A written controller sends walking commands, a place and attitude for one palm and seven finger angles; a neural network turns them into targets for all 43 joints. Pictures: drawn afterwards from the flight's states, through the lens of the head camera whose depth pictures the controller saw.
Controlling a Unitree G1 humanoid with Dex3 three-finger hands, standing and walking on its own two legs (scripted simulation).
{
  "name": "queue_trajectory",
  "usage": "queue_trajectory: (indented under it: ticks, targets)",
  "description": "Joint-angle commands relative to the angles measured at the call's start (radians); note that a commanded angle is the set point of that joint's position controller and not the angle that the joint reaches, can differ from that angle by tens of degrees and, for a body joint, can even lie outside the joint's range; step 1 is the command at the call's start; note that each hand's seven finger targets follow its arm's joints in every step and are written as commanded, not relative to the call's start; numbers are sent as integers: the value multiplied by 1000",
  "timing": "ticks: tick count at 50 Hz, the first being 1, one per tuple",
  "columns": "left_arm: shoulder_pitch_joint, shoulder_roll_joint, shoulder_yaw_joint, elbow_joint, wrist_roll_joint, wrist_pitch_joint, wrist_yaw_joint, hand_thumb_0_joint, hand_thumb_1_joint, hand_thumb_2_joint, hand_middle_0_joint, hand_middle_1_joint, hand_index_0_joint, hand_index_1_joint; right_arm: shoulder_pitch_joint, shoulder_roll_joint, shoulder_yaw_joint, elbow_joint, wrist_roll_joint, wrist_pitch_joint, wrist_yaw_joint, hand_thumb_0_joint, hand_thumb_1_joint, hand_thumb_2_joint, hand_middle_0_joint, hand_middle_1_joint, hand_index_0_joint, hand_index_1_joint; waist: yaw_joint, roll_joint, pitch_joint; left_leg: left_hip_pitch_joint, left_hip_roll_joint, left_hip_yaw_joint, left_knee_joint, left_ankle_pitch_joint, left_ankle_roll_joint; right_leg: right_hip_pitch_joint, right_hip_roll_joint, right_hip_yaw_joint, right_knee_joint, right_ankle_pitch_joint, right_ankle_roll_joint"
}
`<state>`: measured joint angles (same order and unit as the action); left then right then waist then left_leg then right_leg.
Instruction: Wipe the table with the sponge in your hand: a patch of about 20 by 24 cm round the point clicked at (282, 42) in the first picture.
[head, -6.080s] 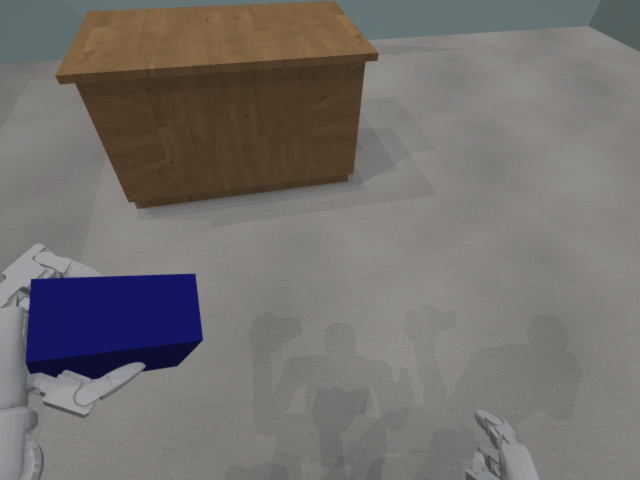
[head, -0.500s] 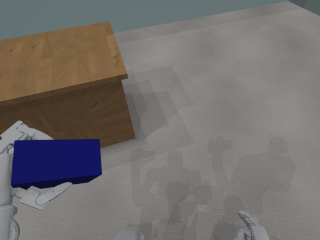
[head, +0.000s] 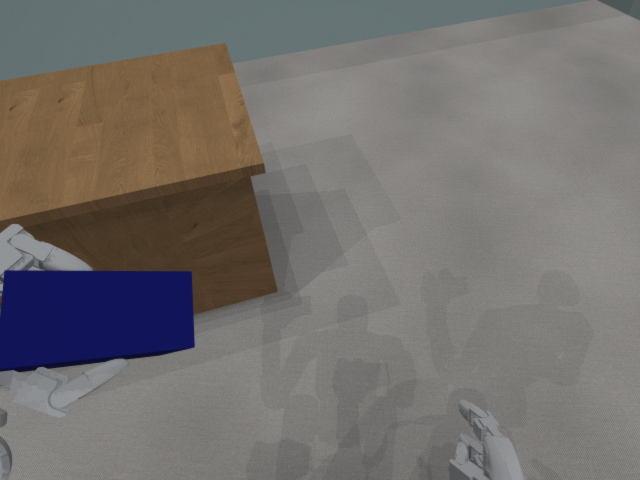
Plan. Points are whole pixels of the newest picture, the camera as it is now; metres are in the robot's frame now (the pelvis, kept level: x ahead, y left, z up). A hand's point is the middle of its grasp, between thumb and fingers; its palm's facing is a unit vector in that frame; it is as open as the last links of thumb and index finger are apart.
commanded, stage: take the last steps up to it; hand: left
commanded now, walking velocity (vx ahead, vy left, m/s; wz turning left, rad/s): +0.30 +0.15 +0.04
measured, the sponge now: (126, 320) +0.23 +0.19 +0.17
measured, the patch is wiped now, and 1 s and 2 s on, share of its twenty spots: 0.00 0.00 0.00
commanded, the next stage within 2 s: come to a stop and stand still in 1.36 s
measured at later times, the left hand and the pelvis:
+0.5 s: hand (51, 210) +0.34 +0.30 +0.19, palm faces +0.39 -0.80 -0.45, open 10.6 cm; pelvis +0.11 +0.06 +0.00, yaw -1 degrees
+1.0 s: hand (64, 159) +0.43 +0.33 +0.18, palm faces +0.36 -0.82 -0.44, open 10.6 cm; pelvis +0.22 +0.11 +0.00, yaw +0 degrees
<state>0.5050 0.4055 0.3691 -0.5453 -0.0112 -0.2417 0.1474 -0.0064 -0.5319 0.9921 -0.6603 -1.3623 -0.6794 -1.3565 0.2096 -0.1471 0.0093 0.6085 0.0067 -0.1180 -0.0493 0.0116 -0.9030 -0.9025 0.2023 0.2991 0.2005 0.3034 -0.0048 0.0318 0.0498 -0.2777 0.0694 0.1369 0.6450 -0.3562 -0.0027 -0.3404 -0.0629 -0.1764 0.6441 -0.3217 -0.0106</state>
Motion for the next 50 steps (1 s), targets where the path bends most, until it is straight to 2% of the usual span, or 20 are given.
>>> queue_trajectory:
  ticks: [1,2,4,7,15,17,18,19,21,26,31,32,34,35,37,40,44,47,48,50]
  targets:
    - [-122,164,148,-66,-32,-41,23,0,100,1300,-1200,-1600,-1200,-1600,-99,-173,-76,-117,1,-20,9,0,-900,-900,200,300,200,300,15,-342,-128,-472,-29,-150,587,-141,-7,369,-430,749,-401,70,-167]
    - [-128,182,164,-74,-35,-52,18,0,100,1300,-1200,-1600,-1200,-1600,-112,-161,-67,-109,2,-17,11,0,-900,-900,200,300,200,300,14,-267,-80,-500,-1,-181,653,-90,-15,331,-435,706,-390,82,-191]
    - [-91,152,143,-78,-19,-75,10,0,100,1300,-1200,-1600,-1200,-1600,-111,-141,-46,-84,-4,1,12,0,-900,-900,200,300,200,300,12,-129,-67,-481,31,-164,646,2,-32,290,-343,399,-342,308,-146]
    - [-91,141,116,-122,-5,-92,14,0,100,1300,-1200,-1600,-1200,-1600,-115,-148,-50,-102,-8,10,12,0,-900,-900,200,300,200,300,4,-152,-89,-364,45,-109,409,60,-25,242,-289,203,-311,494,-112]
    - [-76,159,149,-242,-3,-74,54,0,100,1300,-1200,-1600,-1200,-1600,-73,-136,-75,-156,-14,-6,0,0,-900,-900,200,300,200,300,18,-166,-170,-6,-55,84,-134,154,-6,252,-235,155,-198,403,-85]
    - [-91,134,125,-230,-6,-81,52,0,100,1300,-1200,-1600,-1200,-1600,-39,-162,-90,-156,-4,-7,-12,0,-900,-900,200,300,200,300,-16,-3,-203,200,-15,26,-234,199,24,141,-164,91,57,319,-33]
    - [-101,136,135,-244,-10,-89,52,0,100,1300,-1200,-1600,-1200,-1600,-49,-193,-104,-163,1,-7,-12,0,-900,-900,200,300,200,300,-13,230,-234,338,172,-224,-251,355,114,-54,-53,27,287,26,19]
    - [-125,145,131,-247,-7,-98,50,0,100,1300,-1200,-1600,-1200,-1600,-41,-189,-102,-175,4,-12,-4,0,-900,-900,200,300,200,300,-8,281,-231,365,306,-460,-289,529,209,-196,20,62,489,-336,27]
    - [-68,197,171,-151,-20,-90,33,0,100,1300,-1200,-1600,-1200,-1600,-63,-177,-98,-144,3,-21,-10,0,-900,-900,200,300,200,300,5,229,-216,275,347,-503,-310,293,291,-293,-41,156,608,-297,30]
    - [-49,131,117,-270,-23,-87,17,0,100,1300,-1200,-1600,-1200,-1600,-84,-165,-74,-123,10,-55,3,0,-900,-900,200,300,200,300,16,221,-136,31,198,-169,-333,241,187,-93,-40,50,279,-119,45]
    - [-62,134,123,-158,-16,-48,25,0,100,1300,-1200,-1600,-1200,-1600,-69,-164,-60,-112,3,-51,-16,0,-900,-900,200,300,200,300,16,100,-160,-51,154,-102,-187,54,104,183,2,-5,-114,-3,36]
    - [-82,138,121,-125,-11,-44,25,0,100,1300,-1200,-1600,-1200,-1600,-71,-156,-61,-109,4,-41,-19,0,-900,-900,200,300,200,300,17,-18,-143,-132,106,-66,-53,-13,76,240,-68,112,-213,-8,2]
    - [-135,180,162,-65,-24,-35,30,0,100,1300,-1200,-1600,-1200,-1600,-104,-145,-54,-127,-1,-33,-12,0,-900,-900,200,300,200,300,32,-353,-103,-433,-40,-49,392,-195,0,325,-419,708,-396,-1,-174]
    - [-152,163,138,-57,-30,-40,24,0,100,1300,-1200,-1600,-1200,-1600,-90,-162,-65,-104,-4,-30,-2,0,-900,-900,200,300,200,300,17,-335,-89,-465,-13,-144,527,-128,-16,318,-435,720,-409,11,-191]
    - [-173,153,128,-89,-25,-61,16,0,100,1300,-1200,-1600,-1200,-1600,-105,-145,-47,-87,-2,-14,3,0,-900,-900,200,300,200,300,11,-187,-74,-475,23,-165,576,-55,-27,312,-386,503,-362,189,-176]
    - [-112,126,99,-113,-4,-81,16,0,100,1300,-1200,-1600,-1200,-1600,-111,-146,-44,-97,-8,2,3,0,-900,-900,200,300,200,300,8,-170,-93,-337,32,-100,346,6,-23,262,-295,225,-291,536,-114]
    - [-71,146,125,-219,-3,-78,40,0,100,1300,-1200,-1600,-1200,-1600,-105,-126,-59,-143,-15,-8,3,0,-900,-900,200,300,200,300,32,-209,-151,-116,-33,40,4,62,-8,272,-255,166,-248,525,-103]
    - [-81,152,134,-254,-2,-77,51,0,100,1300,-1200,-1600,-1200,-1600,-70,-133,-73,-156,-12,-9,-10,0,-900,-900,200,300,200,300,7,-110,-184,91,-59,69,-197,184,-6,212,-195,128,-127,352,-56]
    - [-96,154,137,-258,-5,-83,50,0,100,1300,-1200,-1600,-1200,-1600,-50,-151,-85,-156,-6,-10,-16,0,-900,-900,200,300,200,300,-9,4,-200,190,-24,31,-229,208,12,144,-157,106,8,310,-31]
    - [-122,148,133,-256,-7,-96,47,0,100,1300,-1200,-1600,-1200,-1600,-41,-187,-104,-177,6,-15,-7,0,-900,-900,200,300,200,300,-4,312,-214,325,279,-398,-291,504,175,-172,21,51,420,-339,32]
